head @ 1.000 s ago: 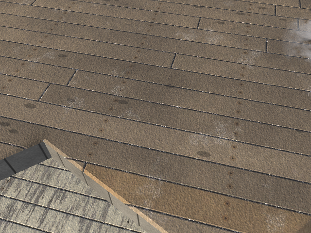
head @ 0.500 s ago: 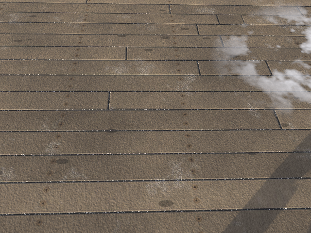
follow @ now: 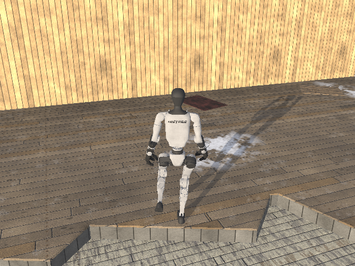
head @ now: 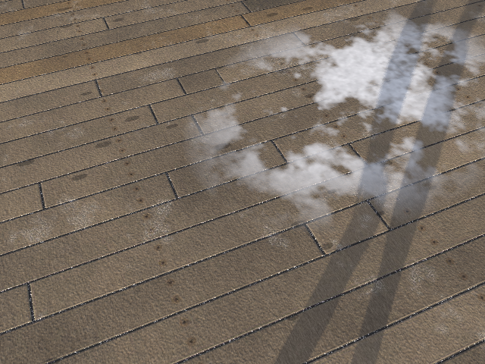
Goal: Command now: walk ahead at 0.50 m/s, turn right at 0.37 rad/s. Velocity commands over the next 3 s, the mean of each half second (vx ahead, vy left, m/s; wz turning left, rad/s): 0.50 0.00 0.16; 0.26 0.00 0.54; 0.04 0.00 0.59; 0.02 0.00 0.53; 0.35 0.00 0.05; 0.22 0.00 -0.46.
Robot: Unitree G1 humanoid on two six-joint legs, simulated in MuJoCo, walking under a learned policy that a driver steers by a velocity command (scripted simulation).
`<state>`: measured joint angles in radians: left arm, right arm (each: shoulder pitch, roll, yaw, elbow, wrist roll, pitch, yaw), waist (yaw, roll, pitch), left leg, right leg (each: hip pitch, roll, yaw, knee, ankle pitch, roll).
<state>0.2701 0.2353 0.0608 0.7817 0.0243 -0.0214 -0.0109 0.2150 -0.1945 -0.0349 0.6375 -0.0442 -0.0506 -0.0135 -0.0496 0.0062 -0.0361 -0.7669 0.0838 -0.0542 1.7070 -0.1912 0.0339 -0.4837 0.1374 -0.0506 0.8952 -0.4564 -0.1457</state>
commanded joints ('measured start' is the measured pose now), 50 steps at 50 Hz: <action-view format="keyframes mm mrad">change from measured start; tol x32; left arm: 1 -78 31 -1 -52 -10 -60 -9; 50 -85 117 -10 -177 10 -16 52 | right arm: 1 116 -51 2 -22 -11 33 -3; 10 -238 -34 12 -46 29 27 55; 19 309 -290 -87 136 16 19 23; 50 151 -156 -54 16 20 120 36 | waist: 1 -61 -24 69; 17 -57 -115 -61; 19 -70 269 -247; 23 40 -116 5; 50 1 -153 -78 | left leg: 1 -23 6 29 -235 -5 -4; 15 288 -190 212 -1143 116 103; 19 1175 214 -415 -1166 374 395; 25 548 78 -323 -1496 200 318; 35 613 -67 -181 -1292 709 132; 39 590 -97 -262 -1064 575 58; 41 283 -246 -82 -594 -500 -1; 50 296 -121 38 -534 -231 -70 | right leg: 1 -39 -162 270 -510 391 -31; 16 699 -309 37 -378 1550 137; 18 442 -258 -4 103 1243 140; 19 -67 -46 -25 582 134 210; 20 -204 -43 144 723 1 197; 38 116 -86 84 -376 385 162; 41 693 -616 478 -352 1216 -31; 50 214 -405 130 -573 689 -61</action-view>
